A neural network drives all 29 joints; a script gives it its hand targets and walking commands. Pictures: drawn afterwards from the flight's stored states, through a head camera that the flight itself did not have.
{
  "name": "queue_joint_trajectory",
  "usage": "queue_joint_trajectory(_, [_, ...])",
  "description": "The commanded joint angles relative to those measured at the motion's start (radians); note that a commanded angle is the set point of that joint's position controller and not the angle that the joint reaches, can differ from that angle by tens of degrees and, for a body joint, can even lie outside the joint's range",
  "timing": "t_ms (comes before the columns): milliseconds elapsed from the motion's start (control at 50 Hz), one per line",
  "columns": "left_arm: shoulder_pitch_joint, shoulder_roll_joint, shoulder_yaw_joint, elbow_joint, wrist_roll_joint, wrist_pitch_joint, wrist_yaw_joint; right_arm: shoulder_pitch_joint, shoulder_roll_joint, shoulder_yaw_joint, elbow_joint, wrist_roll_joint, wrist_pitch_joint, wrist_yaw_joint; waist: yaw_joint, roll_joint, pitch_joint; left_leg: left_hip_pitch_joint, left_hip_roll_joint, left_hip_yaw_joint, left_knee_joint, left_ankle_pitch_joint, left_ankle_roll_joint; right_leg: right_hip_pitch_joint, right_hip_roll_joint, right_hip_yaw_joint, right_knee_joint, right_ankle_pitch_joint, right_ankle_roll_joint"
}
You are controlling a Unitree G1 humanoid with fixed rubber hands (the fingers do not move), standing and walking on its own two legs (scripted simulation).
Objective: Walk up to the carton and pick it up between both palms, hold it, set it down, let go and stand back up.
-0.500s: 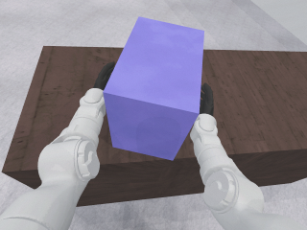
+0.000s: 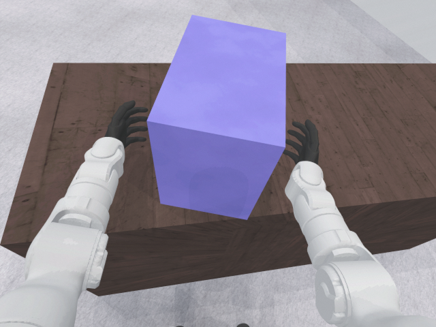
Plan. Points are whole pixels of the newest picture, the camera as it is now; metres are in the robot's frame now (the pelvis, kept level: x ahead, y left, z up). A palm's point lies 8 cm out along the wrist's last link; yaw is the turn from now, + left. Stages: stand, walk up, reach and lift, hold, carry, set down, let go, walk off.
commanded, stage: set down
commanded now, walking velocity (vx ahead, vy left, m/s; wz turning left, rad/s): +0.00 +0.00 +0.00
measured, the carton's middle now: (220, 121) +0.50 -0.02 +0.06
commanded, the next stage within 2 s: none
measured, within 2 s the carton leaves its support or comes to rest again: neither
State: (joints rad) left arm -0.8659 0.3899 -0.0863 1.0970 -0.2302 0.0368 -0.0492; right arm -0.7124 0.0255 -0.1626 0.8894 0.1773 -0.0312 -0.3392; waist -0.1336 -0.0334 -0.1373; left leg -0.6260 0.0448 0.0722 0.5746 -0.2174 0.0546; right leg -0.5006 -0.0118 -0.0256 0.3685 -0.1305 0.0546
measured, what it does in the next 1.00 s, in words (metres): stands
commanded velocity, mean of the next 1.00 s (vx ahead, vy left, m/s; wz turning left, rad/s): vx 0.00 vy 0.00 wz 0.00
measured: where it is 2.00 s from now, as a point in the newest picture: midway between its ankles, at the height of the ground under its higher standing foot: outside the picture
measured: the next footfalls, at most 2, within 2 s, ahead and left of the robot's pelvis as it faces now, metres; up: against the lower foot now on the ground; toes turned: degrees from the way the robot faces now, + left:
none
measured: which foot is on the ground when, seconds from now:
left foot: down 0.00-1.00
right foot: down 0.00-1.00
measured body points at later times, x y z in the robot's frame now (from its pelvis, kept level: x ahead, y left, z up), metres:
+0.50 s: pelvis -0.02 -0.01 +0.00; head +0.03 +0.04 +0.45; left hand +0.43 +0.19 +0.06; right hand +0.37 -0.17 +0.07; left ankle +0.03 +0.07 -0.73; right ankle +0.02 -0.17 -0.73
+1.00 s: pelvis +0.00 -0.01 +0.01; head +0.04 +0.04 +0.45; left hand +0.35 +0.23 +0.04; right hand +0.31 -0.16 +0.05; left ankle +0.03 +0.07 -0.73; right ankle +0.02 -0.17 -0.73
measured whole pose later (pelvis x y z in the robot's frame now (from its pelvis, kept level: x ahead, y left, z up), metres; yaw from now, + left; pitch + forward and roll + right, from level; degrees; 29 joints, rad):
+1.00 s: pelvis +0.00 -0.01 +0.01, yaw +1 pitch +2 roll -3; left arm -0.34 0.44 -0.01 0.39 -0.25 0.25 -0.12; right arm -0.18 0.03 0.03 0.25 0.22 0.10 -0.43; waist -0.02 -0.04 0.07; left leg -0.34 0.04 0.08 0.54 -0.23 0.05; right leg -0.23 -0.01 -0.02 0.36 -0.16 0.05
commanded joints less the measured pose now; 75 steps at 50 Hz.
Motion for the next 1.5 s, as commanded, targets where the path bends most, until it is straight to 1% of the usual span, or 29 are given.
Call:
queue_joint_trajectory(0, [-0.568, 0.132, 0.007, -0.292, -0.030, -0.057, -0.002, -0.441, -0.162, -0.013, -0.316, -0.016, -0.040, 0.003, -0.027, 0.270, -0.781, 0.647, 0.007, -0.073, 0.000, 0.492, -0.155, 0.065, 0.072, -0.053, 0.010, 0.219, -0.084])
queue_joint_trajectory(60, [-0.551, 0.134, -0.001, -0.301, -0.043, -0.040, -0.007, -0.421, -0.165, -0.014, -0.335, -0.015, -0.019, 0.000, -0.035, 0.265, -0.751, 0.636, 0.008, -0.088, -0.010, 0.430, -0.152, 0.063, 0.070, -0.050, 0.016, 0.197, -0.082])
queue_joint_trajectory(120, [-0.528, 0.138, 0.003, -0.302, -0.045, -0.023, -0.012, -0.399, -0.162, -0.007, -0.340, -0.010, -0.005, -0.005, -0.032, 0.260, -0.707, 0.621, 0.008, -0.097, -0.024, 0.375, -0.149, 0.072, 0.068, -0.045, 0.021, 0.178, -0.078])
queue_joint_trajectory(220, [-0.489, 0.146, 0.020, -0.312, -0.037, 0.001, -0.020, -0.365, -0.151, 0.017, -0.350, 0.005, 0.010, -0.016, -0.012, 0.251, -0.630, 0.591, 0.005, -0.097, -0.045, 0.296, -0.142, 0.099, 0.066, -0.039, 0.024, 0.149, -0.074])
queue_joint_trajectory(340, [-0.439, 0.168, 0.051, -0.346, -0.027, 0.025, -0.026, -0.324, -0.132, 0.051, -0.399, 0.015, 0.027, -0.034, 0.016, 0.218, -0.562, 0.546, -0.003, -0.079, -0.058, 0.221, -0.122, 0.150, 0.061, -0.034, 0.024, 0.123, -0.069])
queue_joint_trajectory(420, [-0.398, 0.182, 0.071, -0.380, -0.024, 0.034, -0.031, -0.285, -0.117, 0.069, -0.450, 0.012, 0.034, -0.047, 0.028, 0.196, -0.541, 0.525, -0.008, -0.065, -0.062, 0.196, -0.109, 0.180, 0.057, -0.033, 0.025, 0.116, -0.066])
queue_joint_trajectory(480, [-0.359, 0.189, 0.085, -0.413, -0.021, 0.037, -0.036, -0.244, -0.102, 0.081, -0.490, 0.006, 0.034, -0.058, 0.032, 0.185, -0.530, 0.521, -0.011, -0.057, -0.061, 0.200, -0.104, 0.197, 0.054, -0.031, 0.023, 0.118, -0.063])
queue_joint_trajectory(620, [-0.232, 0.205, 0.111, -0.546, -0.017, 0.056, -0.053, -0.113, -0.079, 0.111, -0.610, -0.001, 0.028, -0.078, 0.046, 0.178, -0.519, 0.552, -0.011, -0.046, -0.054, 0.266, -0.108, 0.228, 0.050, -0.029, 0.013, 0.140, -0.058])
queue_joint_trajectory(760, [-0.084, 0.220, 0.127, -0.721, -0.024, 0.089, -0.063, 0.039, -0.066, 0.147, -0.746, 0.012, 0.036, -0.088, 0.065, 0.183, -0.480, 0.596, -0.007, -0.042, -0.059, 0.325, -0.114, 0.259, 0.044, -0.026, -0.003, 0.147, -0.060])
queue_joint_trajectory(900, [0.102, 0.231, 0.150, -0.895, -0.026, 0.135, -0.070, 0.219, -0.059, 0.171, -0.863, 0.029, 0.059, -0.092, 0.092, 0.187, -0.377, 0.645, 0.000, -0.037, -0.078, 0.366, -0.122, 0.301, 0.040, -0.016, -0.028, 0.137, -0.068])
queue_joint_trajectory(1040, [0.308, 0.237, 0.178, -1.087, -0.029, 0.182, -0.076, 0.416, -0.053, 0.187, -1.001, 0.022, 0.091, -0.088, 0.121, 0.188, -0.249, 0.697, 0.010, -0.031, -0.110, 0.395, -0.129, 0.368, 0.036, 0.001, -0.058, 0.125, -0.078])
queue_joint_trajectory(1140, [0.435, 0.239, 0.181, -1.199, -0.044, 0.198, -0.079, 0.553, -0.056, 0.199, -1.101, 0.011, 0.122, -0.074, 0.127, 0.189, -0.169, 0.690, 0.016, -0.033, -0.140, 0.352, -0.125, 0.402, 0.032, 0.012, -0.069, 0.094, -0.087])
queue_joint_trajectory(1200, [0.504, 0.241, 0.178, -1.245, -0.056, 0.198, -0.081, 0.626, -0.057, 0.204, -1.153, 0.006, 0.142, -0.067, 0.128, 0.184, -0.119, 0.665, 0.020, -0.039, -0.160, 0.307, -0.117, 0.416, 0.030, 0.019, -0.071, 0.074, -0.092])
queue_joint_trajectory(1260, [0.566, 0.244, 0.178, -1.277, -0.065, 0.194, -0.083, 0.693, -0.053, 0.211, -1.199, 0.002, 0.161, -0.061, 0.134, 0.176, -0.069, 0.634, 0.025, -0.048, -0.182, 0.254, -0.109, 0.429, 0.026, 0.027, -0.071, 0.055, -0.095])
queue_joint_trajectory(1340, [0.639, 0.248, 0.184, -1.301, -0.073, 0.181, -0.084, 0.770, -0.040, 0.221, -1.250, -0.007, 0.182, -0.054, 0.150, 0.174, -0.011, 0.600, 0.033, -0.064, -0.207, 0.186, -0.102, 0.438, 0.020, 0.039, -0.070, 0.022, -0.096])
queue_joint_trajectory(1480, [0.752, 0.272, 0.187, -1.334, -0.093, 0.160, -0.087, 0.879, -0.027, 0.237, -1.335, -0.017, 0.217, -0.053, 0.168, 0.183, 0.053, 0.555, 0.046, -0.086, -0.238, 0.079, -0.089, 0.452, 0.010, 0.055, -0.063, -0.018, -0.097])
